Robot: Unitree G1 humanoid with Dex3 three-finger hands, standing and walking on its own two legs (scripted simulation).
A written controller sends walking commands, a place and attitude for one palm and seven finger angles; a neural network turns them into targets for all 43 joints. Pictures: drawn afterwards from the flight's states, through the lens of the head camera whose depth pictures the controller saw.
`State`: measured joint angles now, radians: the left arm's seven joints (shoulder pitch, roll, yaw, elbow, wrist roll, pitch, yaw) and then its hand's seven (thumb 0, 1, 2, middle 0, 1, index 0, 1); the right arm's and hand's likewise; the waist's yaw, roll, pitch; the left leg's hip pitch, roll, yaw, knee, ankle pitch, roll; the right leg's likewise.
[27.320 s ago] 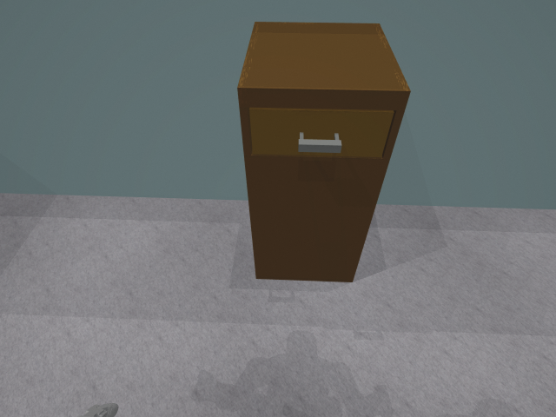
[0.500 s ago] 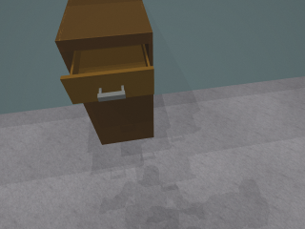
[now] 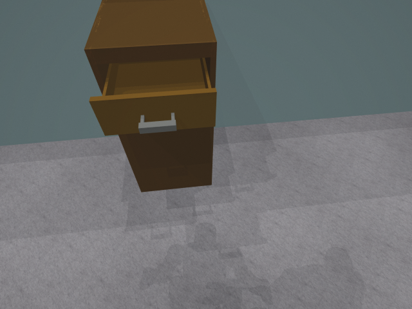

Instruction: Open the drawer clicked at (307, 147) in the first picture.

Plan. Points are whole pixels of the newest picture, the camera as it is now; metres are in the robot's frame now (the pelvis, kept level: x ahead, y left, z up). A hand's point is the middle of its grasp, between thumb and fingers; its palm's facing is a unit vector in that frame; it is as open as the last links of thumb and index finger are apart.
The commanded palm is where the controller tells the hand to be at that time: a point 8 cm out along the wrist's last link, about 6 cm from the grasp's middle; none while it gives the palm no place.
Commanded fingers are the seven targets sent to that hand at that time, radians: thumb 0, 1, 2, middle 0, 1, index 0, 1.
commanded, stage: turn to face it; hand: left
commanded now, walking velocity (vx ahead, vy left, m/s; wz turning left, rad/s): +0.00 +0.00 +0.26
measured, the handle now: (157, 121) +0.61 +0.17 -0.05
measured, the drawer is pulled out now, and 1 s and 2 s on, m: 0.18 0.18 0.18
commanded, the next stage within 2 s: take the last steps up to it in 0.26 s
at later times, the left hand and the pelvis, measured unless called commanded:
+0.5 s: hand out of the picture -0.03 +0.20 -0.19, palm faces +0.12 -0.97 -0.23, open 7.4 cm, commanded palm none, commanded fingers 0.00 0.90 0.90 -0.20 -0.30 -0.20 -0.30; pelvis -0.02 +0.00 -0.01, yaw +5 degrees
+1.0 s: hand out of the picture +0.02 +0.14 -0.20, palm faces +0.15 -0.97 -0.16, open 7.4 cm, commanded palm none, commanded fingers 0.00 0.90 0.90 -0.20 -0.30 -0.20 -0.30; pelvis +0.06 -0.02 -0.01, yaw +6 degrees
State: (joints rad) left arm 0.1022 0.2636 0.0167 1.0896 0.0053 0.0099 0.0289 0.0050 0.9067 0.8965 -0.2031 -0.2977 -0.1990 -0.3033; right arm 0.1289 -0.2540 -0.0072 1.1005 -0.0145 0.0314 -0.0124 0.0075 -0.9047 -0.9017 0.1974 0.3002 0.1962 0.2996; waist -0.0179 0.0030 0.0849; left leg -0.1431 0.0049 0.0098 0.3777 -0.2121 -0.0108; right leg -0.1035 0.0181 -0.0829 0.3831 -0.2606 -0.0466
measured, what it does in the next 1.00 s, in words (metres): shifts its weight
